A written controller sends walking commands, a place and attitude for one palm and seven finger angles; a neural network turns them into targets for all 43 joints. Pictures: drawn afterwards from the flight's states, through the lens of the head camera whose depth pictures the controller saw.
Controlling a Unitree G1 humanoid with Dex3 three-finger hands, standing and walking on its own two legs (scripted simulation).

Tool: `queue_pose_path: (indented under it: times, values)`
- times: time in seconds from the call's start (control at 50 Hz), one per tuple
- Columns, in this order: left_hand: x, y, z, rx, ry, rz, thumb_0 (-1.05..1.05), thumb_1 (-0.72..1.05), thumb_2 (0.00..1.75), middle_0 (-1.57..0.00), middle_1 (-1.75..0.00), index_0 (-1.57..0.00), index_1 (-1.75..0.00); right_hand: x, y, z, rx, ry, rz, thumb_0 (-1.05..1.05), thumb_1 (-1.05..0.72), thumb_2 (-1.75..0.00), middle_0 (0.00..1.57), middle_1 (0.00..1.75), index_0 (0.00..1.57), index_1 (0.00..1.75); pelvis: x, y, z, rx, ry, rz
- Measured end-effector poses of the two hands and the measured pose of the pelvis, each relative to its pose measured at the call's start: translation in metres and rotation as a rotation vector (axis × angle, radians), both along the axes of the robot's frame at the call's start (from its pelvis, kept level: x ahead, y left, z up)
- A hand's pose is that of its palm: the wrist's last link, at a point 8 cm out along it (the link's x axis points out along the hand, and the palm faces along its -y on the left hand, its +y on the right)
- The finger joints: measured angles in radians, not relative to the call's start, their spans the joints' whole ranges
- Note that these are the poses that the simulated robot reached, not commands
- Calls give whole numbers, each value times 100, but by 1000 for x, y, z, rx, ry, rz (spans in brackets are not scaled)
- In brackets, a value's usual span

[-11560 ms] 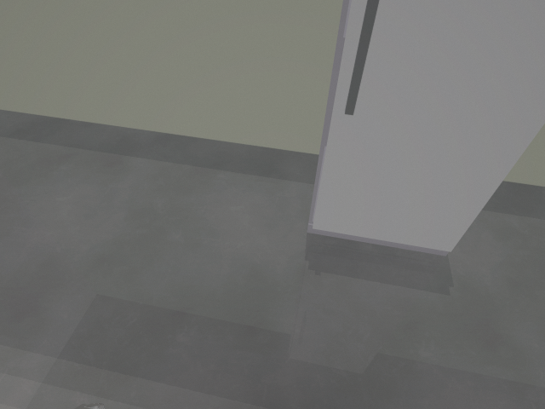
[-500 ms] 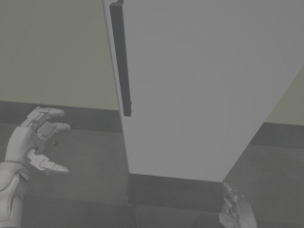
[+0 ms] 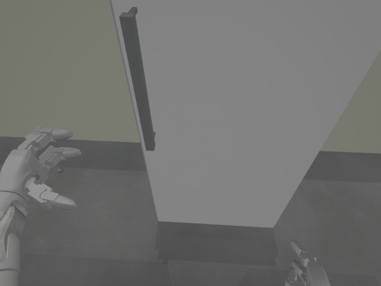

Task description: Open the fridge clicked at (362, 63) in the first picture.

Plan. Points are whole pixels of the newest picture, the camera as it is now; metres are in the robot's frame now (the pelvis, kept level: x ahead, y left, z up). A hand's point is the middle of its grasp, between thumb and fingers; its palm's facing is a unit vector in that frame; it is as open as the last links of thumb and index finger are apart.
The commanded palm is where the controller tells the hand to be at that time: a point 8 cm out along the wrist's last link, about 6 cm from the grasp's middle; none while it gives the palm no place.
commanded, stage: raise the hand to about handle height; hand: left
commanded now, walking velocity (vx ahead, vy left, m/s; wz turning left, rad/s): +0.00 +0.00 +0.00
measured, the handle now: (143, 91) +0.53 +0.18 +0.14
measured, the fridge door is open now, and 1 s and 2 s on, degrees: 0 0 0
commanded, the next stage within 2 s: move the hooked fingers beside the handle in 0.20 s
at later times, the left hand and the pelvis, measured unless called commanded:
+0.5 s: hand (70, 166) +0.28 +0.26 +0.14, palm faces +0.11 -0.99 -0.04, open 14.0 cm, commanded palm +0.26 +0.30 +0.14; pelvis -0.01 -0.02 +0.00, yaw +1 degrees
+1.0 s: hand (92, 140) +0.35 +0.25 +0.14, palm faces +0.07 -1.00 -0.02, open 14.0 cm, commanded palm +0.33 +0.30 +0.14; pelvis -0.01 -0.01 +0.00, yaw -1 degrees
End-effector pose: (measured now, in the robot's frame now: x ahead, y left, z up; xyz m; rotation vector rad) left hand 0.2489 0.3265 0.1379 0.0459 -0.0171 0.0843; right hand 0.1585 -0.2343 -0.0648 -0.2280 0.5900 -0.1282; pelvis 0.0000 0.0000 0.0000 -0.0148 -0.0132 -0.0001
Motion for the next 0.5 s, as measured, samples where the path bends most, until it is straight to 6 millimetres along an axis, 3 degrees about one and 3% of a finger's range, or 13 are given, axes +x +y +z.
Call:
queue_pose_path:
  times: [0.38,0.5]
  values:
    - [-2,-15,3,-3,-1,15,-2,-50,29,-30,-120,-30,-120,8,-13,-3,29,-29,-7,2,-90,-90,20,30,20,30,-2,-18,-1,9,-2,2]
    - [8,-16,2,-7,6,25,-2,-50,29,-30,-120,-30,-120,2,-19,-6,15,-10,-16,2,-90,-90,20,30,20,30,-6,-21,-2,8,-2,10]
